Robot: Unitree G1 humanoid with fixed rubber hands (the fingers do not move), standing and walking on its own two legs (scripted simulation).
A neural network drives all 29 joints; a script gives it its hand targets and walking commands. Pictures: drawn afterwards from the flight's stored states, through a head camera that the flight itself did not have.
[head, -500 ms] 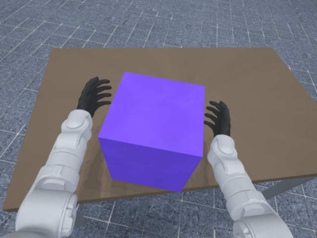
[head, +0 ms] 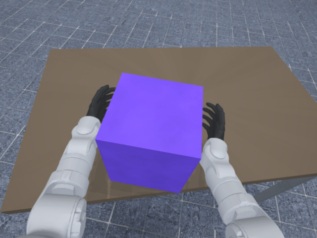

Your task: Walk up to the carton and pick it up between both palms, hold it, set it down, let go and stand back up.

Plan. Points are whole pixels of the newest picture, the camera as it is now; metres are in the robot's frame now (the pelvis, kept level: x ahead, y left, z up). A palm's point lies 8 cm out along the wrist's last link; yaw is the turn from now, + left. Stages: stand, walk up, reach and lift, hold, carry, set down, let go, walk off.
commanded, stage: reach and lift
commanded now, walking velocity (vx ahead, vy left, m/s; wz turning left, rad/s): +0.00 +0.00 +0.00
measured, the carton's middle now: (152, 137) +0.37 +0.01 +0.00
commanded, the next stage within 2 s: none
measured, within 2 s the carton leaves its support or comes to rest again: leaves its support in 1.94 s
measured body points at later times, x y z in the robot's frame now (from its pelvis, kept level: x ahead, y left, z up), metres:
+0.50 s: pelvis +0.00 +0.00 +0.00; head +0.05 +0.04 +0.45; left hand +0.43 +0.16 +0.05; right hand +0.37 -0.14 +0.05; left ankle +0.03 +0.10 -0.74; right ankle -0.02 -0.15 -0.74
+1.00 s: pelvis +0.00 +0.00 +0.00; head +0.03 +0.04 +0.45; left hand +0.42 +0.16 +0.06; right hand +0.36 -0.14 +0.05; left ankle +0.03 +0.10 -0.74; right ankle -0.02 -0.15 -0.74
